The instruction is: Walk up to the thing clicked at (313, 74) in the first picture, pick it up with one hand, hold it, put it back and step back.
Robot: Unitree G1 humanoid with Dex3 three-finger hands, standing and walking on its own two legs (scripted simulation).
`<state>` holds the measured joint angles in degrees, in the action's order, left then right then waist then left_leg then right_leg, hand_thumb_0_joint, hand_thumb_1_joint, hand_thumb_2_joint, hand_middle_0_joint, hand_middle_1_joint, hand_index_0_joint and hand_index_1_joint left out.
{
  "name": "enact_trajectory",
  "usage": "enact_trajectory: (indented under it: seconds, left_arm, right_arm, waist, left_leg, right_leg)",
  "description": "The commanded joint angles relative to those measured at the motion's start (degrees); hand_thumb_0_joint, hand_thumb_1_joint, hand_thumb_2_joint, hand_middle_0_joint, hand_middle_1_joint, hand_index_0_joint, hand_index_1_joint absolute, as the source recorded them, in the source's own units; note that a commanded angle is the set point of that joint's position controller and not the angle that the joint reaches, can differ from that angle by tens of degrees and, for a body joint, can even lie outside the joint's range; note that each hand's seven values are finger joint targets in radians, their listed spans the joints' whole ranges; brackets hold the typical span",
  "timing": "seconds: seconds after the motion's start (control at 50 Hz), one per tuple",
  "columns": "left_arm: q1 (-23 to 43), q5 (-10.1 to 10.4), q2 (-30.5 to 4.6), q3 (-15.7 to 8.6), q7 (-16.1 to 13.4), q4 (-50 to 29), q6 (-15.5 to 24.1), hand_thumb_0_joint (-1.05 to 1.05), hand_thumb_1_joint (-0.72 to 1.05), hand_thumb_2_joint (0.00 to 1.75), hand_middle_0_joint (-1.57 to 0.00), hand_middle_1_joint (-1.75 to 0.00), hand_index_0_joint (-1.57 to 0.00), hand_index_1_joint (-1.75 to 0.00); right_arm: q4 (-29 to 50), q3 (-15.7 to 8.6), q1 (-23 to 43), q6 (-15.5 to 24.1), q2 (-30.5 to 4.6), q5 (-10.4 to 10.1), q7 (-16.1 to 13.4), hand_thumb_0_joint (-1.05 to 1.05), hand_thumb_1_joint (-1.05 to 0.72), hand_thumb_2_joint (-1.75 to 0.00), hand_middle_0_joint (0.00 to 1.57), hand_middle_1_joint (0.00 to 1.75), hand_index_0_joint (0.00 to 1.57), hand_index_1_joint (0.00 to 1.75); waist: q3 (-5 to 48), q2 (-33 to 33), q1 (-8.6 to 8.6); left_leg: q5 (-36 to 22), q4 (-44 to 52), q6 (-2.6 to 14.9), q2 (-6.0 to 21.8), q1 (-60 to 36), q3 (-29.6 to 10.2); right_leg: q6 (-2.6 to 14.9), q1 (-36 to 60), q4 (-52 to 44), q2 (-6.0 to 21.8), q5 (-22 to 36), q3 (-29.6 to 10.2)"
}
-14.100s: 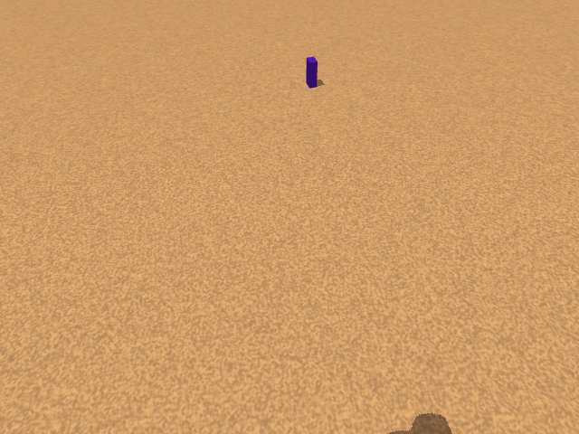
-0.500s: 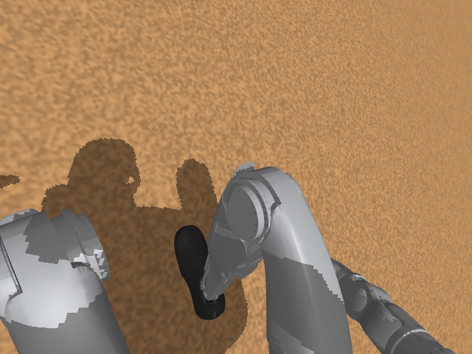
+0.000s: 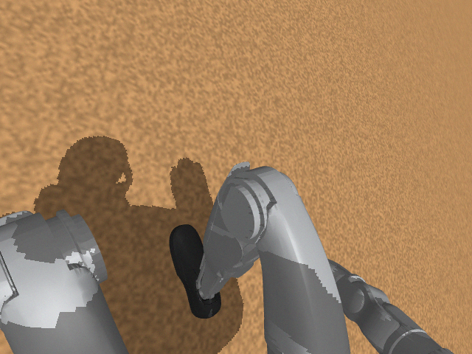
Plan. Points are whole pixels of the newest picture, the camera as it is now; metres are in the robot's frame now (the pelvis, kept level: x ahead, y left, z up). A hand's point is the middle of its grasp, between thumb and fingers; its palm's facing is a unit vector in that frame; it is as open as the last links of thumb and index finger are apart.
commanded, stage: close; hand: left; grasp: from the side
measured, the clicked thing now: out of the picture +0.46 +0.32 -0.20
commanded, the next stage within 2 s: settle in 1.04 s
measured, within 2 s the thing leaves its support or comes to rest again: leaves its support in 1.44 s
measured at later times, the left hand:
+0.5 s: hand out of the picture +0.44 +0.32 -0.18, palm faces +0.46 -0.89 -0.04, open 10.7 cm
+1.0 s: hand out of the picture +0.43 +0.31 -0.18, palm faces +0.45 -0.89 -0.03, open 10.8 cm
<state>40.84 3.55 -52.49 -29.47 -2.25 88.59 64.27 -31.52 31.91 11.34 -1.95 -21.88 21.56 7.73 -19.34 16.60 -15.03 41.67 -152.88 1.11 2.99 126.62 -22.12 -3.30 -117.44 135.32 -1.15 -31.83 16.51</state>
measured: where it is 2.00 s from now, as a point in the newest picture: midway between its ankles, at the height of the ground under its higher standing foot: (146, 322)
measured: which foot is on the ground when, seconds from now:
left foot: down 0.00-1.00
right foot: down 0.00-1.00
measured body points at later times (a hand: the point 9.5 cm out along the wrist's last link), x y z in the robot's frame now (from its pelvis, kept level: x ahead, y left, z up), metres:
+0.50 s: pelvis +0.00 +0.00 +0.00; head +0.24 +0.20 +0.32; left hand +0.41 +0.36 -0.18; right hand +0.17 -0.24 -0.03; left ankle +0.08 +0.12 -0.25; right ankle +0.16 -0.12 -0.25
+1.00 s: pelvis +0.00 +0.00 +0.00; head +0.24 +0.20 +0.32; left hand +0.40 +0.36 -0.18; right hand +0.18 -0.24 -0.03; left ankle +0.08 +0.12 -0.25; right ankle +0.16 -0.12 -0.25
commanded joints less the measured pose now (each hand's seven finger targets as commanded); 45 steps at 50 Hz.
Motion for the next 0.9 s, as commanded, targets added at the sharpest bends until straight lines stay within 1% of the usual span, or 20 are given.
enact_trajectory:
  seconds: [0.0, 0.04, 0.12, 0.16, 0.18, 0.2, 0.26, 0.38, 0.42, 0.5, 0.56, 0.6, 0.62, 0.64, 0.7, 0.72, 0.74, 0.78, 0.84, 0.88]
  left_arm:
    - [12.2, -0.3, -8.5, 0.6, 0.0, -6.7, 3.5, 0.0, 0.28, 0.59, -0.49, -0.53, -0.5, -0.52]
    - [12.2, -0.5, -8.5, 0.7, 0.1, -6.8, 3.5, 0.0, 0.32, 0.62, -0.53, -0.56, -0.53, -0.55]
    - [12.9, 0.1, -8.4, 0.5, -0.4, -6.9, 3.3, 0.0, 0.29, 0.65, -0.56, -0.61, -0.57, -0.59]
    - [13.6, 0.0, -8.6, 0.4, -0.7, -6.2, 3.3, 0.0, 0.3, 0.68, -0.59, -0.64, -0.6, -0.62]
    - [13.2, -0.1, -9.7, 0.2, -0.7, -6.7, 3.3, 0.0, 0.3, 0.68, -0.6, -0.65, -0.61, -0.63]
    - [13.8, -0.4, -9.3, 0.5, -0.8, -6.4, 3.4, 0.0, 0.29, 0.69, -0.62, -0.66, -0.63, -0.65]
    - [13.4, -0.2, -9.3, 0.1, -0.7, -6.3, 3.4, 0.0, 0.3, 0.72, -0.66, -0.7, -0.67, -0.69]
    - [12.3, 0.0, -8.3, 0.4, -0.2, -6.6, 3.2, 0.0, 0.34, 0.82, -0.76, -0.82, -0.77, -0.81]
    - [12.3, -0.4, -8.2, 0.9, -0.2, -6.5, 3.3, 0.0, 0.36, 0.86, -0.8, -0.86, -0.81, -0.85]
    - [12.5, -0.1, -7.1, 1.3, -0.3, -6.4, 3.3, 0.0, 0.31, 0.89, -0.85, -0.91, -0.86, -0.9]
    - [12.1, 0.2, -8.0, 0.5, -0.3, -6.7, 3.3, 0.0, 0.29, 0.91, -0.87, -0.93, -0.88, -0.92]
    - [11.4, 0.7, -8.0, -0.2, -0.5, -7.3, 3.5, 0.0, 0.29, 0.92, -0.89, -0.96, -0.9, -0.95]
    - [12.1, 0.5, -7.7, 0.2, -0.5, -7.0, 3.6, 0.0, 0.27, 0.93, -0.9, -0.97, -0.92, -0.96]
    - [11.3, 0.3, -7.7, 0.3, -0.5, -7.3, 3.6, 0.0, 0.28, 0.93, -0.9, -0.98, -0.92, -0.97]
    - [11.0, -0.3, -7.8, 0.6, -0.5, -7.3, 3.2, 0.0, 0.28, 0.98, -0.94, -1.03, -0.96, -1.02]
    - [10.2, -0.1, -7.7, 0.3, -0.4, -7.5, 3.1, 0.0, 0.27, 0.99, -0.94, -1.04, -0.96, -1.03]
    - [10.6, -0.3, -7.7, 0.9, -0.3, -7.6, 3.0, 0.0, 0.26, 1.0, -0.96, -1.04, -0.97, -1.04]
    - [9.1, -0.2, -7.7, 0.0, -0.3, -7.7, 2.9, 0.0, 0.26, 1.01, -0.98, -1.07, -1.0, -1.06]
    - [9.5, -0.2, -6.2, 0.6, -0.5, -7.9, 2.9, 0.0, 0.29, 1.05, -1.03, -1.12, -1.04, -1.11]
    - [10.1, -0.2, -6.4, 1.0, -0.5, -8.4, 2.8, 0.0, 0.26, 1.07, -1.04, -1.13, -1.05, -1.13]
  right_arm:
    - [0.0, -6.9, -2.4, -1.0, -20.8, 0.4, -1.2, 0.0, -0.86, -0.89, 0.2, 0.3, 0.2, 0.3]
    - [0.0, -6.9, -2.4, -1.1, -21.0, 0.5, -1.2, 0.0, -0.85, -0.89, 0.2, 0.3, 0.2, 0.3]
    - [-0.2, -6.8, -2.7, -1.1, -20.9, 0.6, -1.2, 0.0, -0.85, -0.89, 0.2, 0.3, 0.2, 0.3]
    - [-0.1, -6.6, -2.7, -1.2, -21.0, 0.5, -1.2, 0.0, -0.85, -0.89, 0.2, 0.3, 0.2, 0.3]
    - [-0.1, -6.6, -2.4, -1.2, -21.0, 0.5, -1.2, 0.0, -0.85, -0.89, 0.2, 0.3, 0.2, 0.3]
    - [-0.1, -6.6, -2.4, -1.3, -21.0, 0.5, -1.2, 0.0, -0.85, -0.89, 0.2, 0.3, 0.2, 0.3]
    - [0.1, -6.8, -2.0, -1.3, -20.8, 0.6, -1.2, 0.0, -0.85, -0.89, 0.2, 0.3, 0.2, 0.3]
    - [-0.3, -6.7, -2.5, -1.4, -20.6, 0.7, -1.2, 0.0, -0.85, -0.89, 0.2, 0.3, 0.2, 0.3]
    - [-0.5, -6.7, -2.0, -1.2, -21.0, 0.7, -1.3, 0.0, -0.86, -0.89, 0.2, 0.3, 0.2, 0.3]
    - [-0.5, -6.6, -1.9, -1.4, -20.6, 0.8, -1.2, 0.0, -0.86, -0.89, 0.2, 0.3, 0.2, 0.3]
    - [-0.3, -6.8, -1.6, -1.1, -20.8, 0.5, -1.2, 0.0, -0.86, -0.89, 0.2, 0.3, 0.2, 0.3]
    - [-0.4, -6.8, -2.2, -1.0, -20.7, 0.7, -1.1, 0.0, -0.86, -0.89, 0.2, 0.3, 0.2, 0.3]
    - [-0.4, -6.7, -2.3, -1.1, -20.8, 0.7, -1.1, 0.0, -0.86, -0.89, 0.2, 0.3, 0.2, 0.3]
    - [-0.3, -6.7, -1.8, -1.0, -20.6, 0.7, -1.1, 0.0, -0.86, -0.89, 0.2, 0.3, 0.2, 0.3]
    - [-0.3, -6.8, -2.0, -1.1, -20.5, 0.6, -1.2, 0.0, -0.86, -0.89, 0.2, 0.3, 0.2, 0.3]
    - [-0.3, -7.0, -2.0, -1.1, -20.4, 0.7, -1.2, 0.0, -0.86, -0.89, 0.2, 0.3, 0.2, 0.3]
    - [-0.3, -6.9, -2.1, -1.2, -20.4, 0.6, -1.2, 0.0, -0.86, -0.89, 0.2, 0.3, 0.2, 0.3]
    - [-0.1, -7.2, -1.7, -1.2, -20.5, 0.5, -1.2, 0.0, -0.86, -0.89, 0.2, 0.3, 0.2, 0.3]
    - [-0.2, -7.3, -2.2, -1.3, -20.5, 0.6, -1.1, 0.0, -0.86, -0.89, 0.2, 0.3, 0.2, 0.3]
    - [-0.1, -7.1, -1.9, -1.2, -20.3, 0.5, -1.1, 0.0, -0.86, -0.89, 0.2, 0.3, 0.2, 0.3]
  waist:
    - [30.5, -32.5, -8.59]
    - [31.0, -32.7, -8.71]
    - [31.9, -32.1, -8.62]
    - [30.8, -32.8, -9.02]
    - [31.4, -33.0, -8.45]
    - [30.7, -33.2, -8.87]
    - [30.9, -32.5, -8.57]
    - [32.2, -33.0, -8.54]
    - [31.1, -33.5, -8.71]
    - [31.5, -32.3, -9.02]
    - [30.4, -31.6, -8.23]
    - [32.3, -31.8, -7.81]
    - [31.9, -32.4, -8.32]
    - [31.9, -32.4, -7.73]
    - [31.3, -32.3, -7.95]
    - [32.1, -32.4, -7.53]
    - [31.8, -32.8, -7.71]
    - [31.4, -32.8, -7.04]
    - [32.2, -33.4, -7.68]
    - [32.2, -33.0, -7.6]
  left_leg:
    - [-7.1, 20.9, -2.51, 2.5, -20.9, 3.9]
    - [-7.6, 21.3, -2.76, 2.8, -22.1, 3.3]
    - [-8.5, 20.6, -2.5, 2.6, -22.2, 3.8]
    - [-8.5, 21.3, -2.68, 2.6, -22.0, 3.2]
    - [-8.1, 21.0, -2.53, 2.6, -21.8, 3.7]
    - [-8.2, 21.3, -2.73, 2.7, -22.1, 3.4]
    - [-7.1, 21.0, -2.44, 2.6, -21.7, 4.0]
    - [-9.4, 20.7, -2.61, 2.6, -22.5, 4.1]
    - [-9.4, 21.5, -2.96, 2.8, -22.8, 3.1]
    - [-8.5, 20.8, -2.6, 2.4, -22.0, 3.6]
    - [-6.0, 20.9, -2.32, 2.3, -20.6, 4.0]
    - [-7.3, 20.6, -2.36, 2.4, -21.6, 4.2]
    - [-8.0, 20.9, -2.58, 2.3, -21.9, 3.8]
    - [-8.5, 21.1, -2.66, 2.5, -22.2, 3.7]
    - [-8.5, 21.2, -2.63, 2.5, -21.9, 3.8]
    - [-9.1, 20.9, -2.61, 2.6, -22.5, 4.2]
    - [-8.7, 21.0, -2.62, 2.5, -21.9, 4.2]
    - [-8.0, 21.6, -2.81, 2.7, -22.4, 3.7]
    - [-10.1, 21.8, -3.21, 2.8, -24.3, 3.1]
    - [-9.8, 21.2, -2.91, 2.6, -22.9, 3.7]
  right_leg:
    - [2.95, 15.0, -8.3, -3.3, 7.1, 4.4]
    - [2.98, 14.6, -8.0, -3.3, 7.4, 4.6]
    - [2.93, 15.7, -8.5, -3.4, 8.3, 4.2]
    - [2.97, 15.2, -8.2, -3.2, 8.2, 4.6]
    - [3.04, 15.6, -8.4, -3.4, 7.8, 4.2]
    - [3.04, 15.0, -8.3, -3.2, 7.8, 4.4]
    - [3.01, 15.1, -8.9, -3.3, 6.9, 4.1]
    - [3.04, 16.3, -8.8, -3.4, 8.6, 4.2]
    - [3.13, 15.1, -8.1, -3.2, 8.5, 4.8]
    - [3.07, 15.7, -8.8, -3.4, 8.0, 4.6]
    - [3.04, 15.2, -9.4, -3.3, 6.1, 4.5]
    - [3.02, 16.8, -9.3, -3.5, 7.0, 4.3]
    - [3.06, 16.3, -9.0, -3.3, 7.5, 4.6]
    - [3.13, 15.9, -8.7, -3.4, 7.7, 4.6]
    - [3.16, 15.7, -8.8, -3.3, 7.6, 4.6]
    - [3.19, 16.1, -8.9, -3.4, 8.0, 4.3]
    - [3.29, 16.0, -8.8, -3.3, 7.7, 4.3]
    - [3.32, 14.9, -8.5, -3.3, 6.9, 4.6]
    - [3.28, 15.1, -7.8, -3.1, 8.4, 4.8]
    - [3.33, 15.4, -8.3, -3.3, 8.4, 4.5]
